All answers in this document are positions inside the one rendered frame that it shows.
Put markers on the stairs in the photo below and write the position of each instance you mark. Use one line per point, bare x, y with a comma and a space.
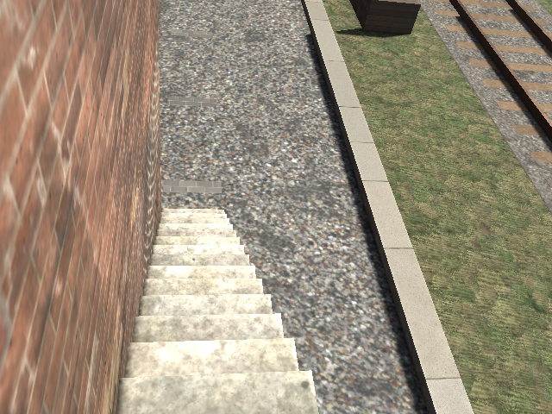
206, 340

